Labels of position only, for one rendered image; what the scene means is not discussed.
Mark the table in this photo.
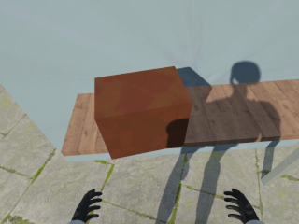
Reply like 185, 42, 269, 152
61, 79, 299, 186

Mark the carton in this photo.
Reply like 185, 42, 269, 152
94, 66, 192, 160

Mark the left robot hand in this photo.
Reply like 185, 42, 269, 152
71, 189, 103, 223

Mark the right robot hand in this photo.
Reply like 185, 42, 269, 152
223, 189, 260, 224

